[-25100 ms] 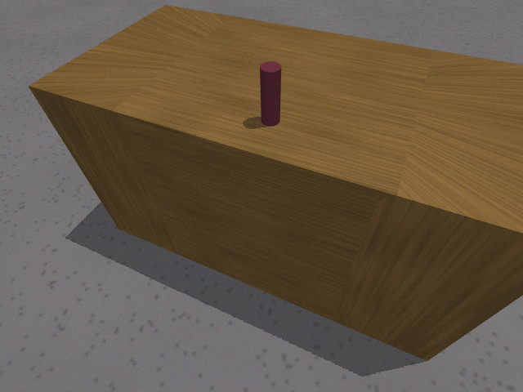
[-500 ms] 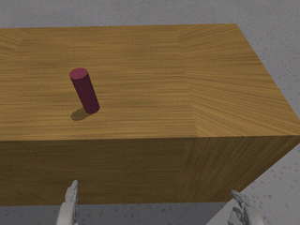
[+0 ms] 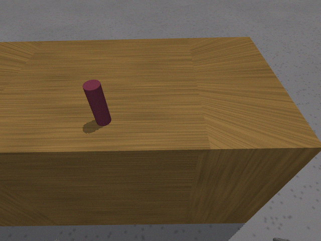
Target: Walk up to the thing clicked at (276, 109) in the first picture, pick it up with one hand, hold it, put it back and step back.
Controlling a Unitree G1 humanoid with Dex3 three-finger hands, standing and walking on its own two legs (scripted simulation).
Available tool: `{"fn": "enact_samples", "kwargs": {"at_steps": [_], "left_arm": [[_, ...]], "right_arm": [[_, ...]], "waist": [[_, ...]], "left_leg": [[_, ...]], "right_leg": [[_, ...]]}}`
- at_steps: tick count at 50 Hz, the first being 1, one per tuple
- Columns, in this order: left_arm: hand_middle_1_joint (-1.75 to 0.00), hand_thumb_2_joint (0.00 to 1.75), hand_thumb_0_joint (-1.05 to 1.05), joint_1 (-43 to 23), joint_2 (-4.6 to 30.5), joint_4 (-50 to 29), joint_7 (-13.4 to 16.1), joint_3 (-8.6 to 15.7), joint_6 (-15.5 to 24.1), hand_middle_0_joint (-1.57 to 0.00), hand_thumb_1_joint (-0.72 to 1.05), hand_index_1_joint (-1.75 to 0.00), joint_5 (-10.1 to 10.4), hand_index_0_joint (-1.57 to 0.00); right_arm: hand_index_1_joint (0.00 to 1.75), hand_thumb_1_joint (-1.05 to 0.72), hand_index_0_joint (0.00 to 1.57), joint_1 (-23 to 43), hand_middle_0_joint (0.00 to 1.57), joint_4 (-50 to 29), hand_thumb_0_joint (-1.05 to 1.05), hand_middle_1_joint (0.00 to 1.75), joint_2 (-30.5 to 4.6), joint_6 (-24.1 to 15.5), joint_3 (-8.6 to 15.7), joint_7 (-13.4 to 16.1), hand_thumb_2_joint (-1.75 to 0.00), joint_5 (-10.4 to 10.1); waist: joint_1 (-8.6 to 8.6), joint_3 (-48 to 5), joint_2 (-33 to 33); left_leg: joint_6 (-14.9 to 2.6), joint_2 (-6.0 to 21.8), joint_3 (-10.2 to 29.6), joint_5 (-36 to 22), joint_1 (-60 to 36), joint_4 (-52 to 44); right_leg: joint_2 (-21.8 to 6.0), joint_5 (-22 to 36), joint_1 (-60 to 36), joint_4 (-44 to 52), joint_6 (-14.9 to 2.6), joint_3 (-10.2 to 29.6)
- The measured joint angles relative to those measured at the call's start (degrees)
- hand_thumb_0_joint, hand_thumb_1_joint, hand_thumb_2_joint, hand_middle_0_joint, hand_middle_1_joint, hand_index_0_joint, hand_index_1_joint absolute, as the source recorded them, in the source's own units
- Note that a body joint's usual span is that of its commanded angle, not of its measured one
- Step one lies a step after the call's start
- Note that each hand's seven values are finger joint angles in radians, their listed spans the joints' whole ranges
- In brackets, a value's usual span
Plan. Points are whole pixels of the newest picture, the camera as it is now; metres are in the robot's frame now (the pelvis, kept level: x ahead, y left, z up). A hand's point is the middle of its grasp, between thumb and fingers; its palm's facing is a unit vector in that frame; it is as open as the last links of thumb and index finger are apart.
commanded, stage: home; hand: left
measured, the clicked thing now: (98, 104) +0.48 +0.21 +0.07
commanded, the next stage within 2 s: stand in 1.50 s
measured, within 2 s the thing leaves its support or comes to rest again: neither
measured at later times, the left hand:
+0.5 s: hand out of the picture +0.02 +0.26 -0.13, palm faces -0.06 -0.93 -0.36, open 17.6 cm
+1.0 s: hand out of the picture +0.06 +0.25 -0.13, palm faces -0.06 -0.93 -0.35, open 17.6 cm
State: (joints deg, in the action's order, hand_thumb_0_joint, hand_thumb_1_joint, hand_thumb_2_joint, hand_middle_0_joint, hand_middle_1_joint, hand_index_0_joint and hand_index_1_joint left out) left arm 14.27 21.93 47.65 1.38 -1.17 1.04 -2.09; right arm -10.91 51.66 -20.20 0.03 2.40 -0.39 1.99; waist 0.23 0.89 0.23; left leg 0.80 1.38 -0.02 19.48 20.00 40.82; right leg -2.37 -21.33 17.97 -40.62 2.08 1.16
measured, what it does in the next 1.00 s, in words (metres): stands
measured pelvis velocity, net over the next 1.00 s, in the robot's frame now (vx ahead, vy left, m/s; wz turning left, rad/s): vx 0.00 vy -0.01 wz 0.00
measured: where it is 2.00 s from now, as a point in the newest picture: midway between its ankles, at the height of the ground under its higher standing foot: outside the picture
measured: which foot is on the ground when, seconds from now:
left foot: down 0.00-1.00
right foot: down 0.00-1.00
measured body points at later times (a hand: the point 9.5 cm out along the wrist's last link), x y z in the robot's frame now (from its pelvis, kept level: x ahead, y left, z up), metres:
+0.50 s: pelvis -0.02 +0.00 +0.02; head -0.03 +0.00 +0.47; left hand +0.02 +0.31 -0.11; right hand +0.04 -0.29 -0.11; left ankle +0.03 +0.13 -0.72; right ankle +0.01 -0.15 -0.72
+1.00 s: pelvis +0.00 -0.01 +0.03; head +0.00 -0.01 +0.48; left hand +0.07 +0.29 -0.10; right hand +0.06 -0.31 -0.11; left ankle +0.03 +0.13 -0.72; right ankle +0.01 -0.15 -0.72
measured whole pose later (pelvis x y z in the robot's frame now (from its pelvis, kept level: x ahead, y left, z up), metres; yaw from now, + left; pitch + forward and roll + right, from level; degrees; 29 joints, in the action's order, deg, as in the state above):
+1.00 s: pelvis +0.00 -0.01 +0.03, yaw +0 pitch -3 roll +0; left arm 7.3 19.9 65.1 0.0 -1.3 0.6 -0.9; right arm -6.8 64.9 -20.2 0.0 0.1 -0.4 0.5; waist 0.4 3.3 0.8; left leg 1.6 2.0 -0.2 9.4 9.1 21.5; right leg -1.8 -11.1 7.3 -21.5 1.8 0.7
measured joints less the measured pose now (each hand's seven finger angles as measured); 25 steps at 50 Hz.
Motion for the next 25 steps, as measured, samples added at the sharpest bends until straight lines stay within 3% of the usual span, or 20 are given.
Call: {"fn": "enact_samples", "kwargs": {"at_steps": [12,25], "left_arm": [[-0.04,0.02,0.0,-1.8,-0.46,11.85,-0.98,-1.09,-0.59,-0.05,-0.59,-0.04,0.84,-0.05],[-0.05,0.03,0.0,-3.06,-1.32,16.36,-1.21,-0.77,-0.32,-0.05,-0.57,-0.05,0.86,-0.05]], "right_arm": [[0.3,-0.9,0.21,0.61,0.2,9.43,0.01,0.3,0.73,0.3,-1.89,-0.5,-0.9,-0.41],[0.3,-0.9,0.21,1.65,0.2,12.46,0.0,0.3,0.82,0.22,-1.73,-0.56,-0.9,-0.95]], "waist": [[-0.44,1.05,0.09],[-0.42,1.4,0.57]], "left_leg": [[-0.17,-0.36,-0.53,-7.4,-6.88,-12.51],[0.08,-0.14,-0.13,-9.99,-8.46,-16.43]], "right_leg": [[-0.35,7.35,-6.53,12.12,0.21,0.16],[-0.12,9.91,-8.31,16.22,0.28,-0.32]]}}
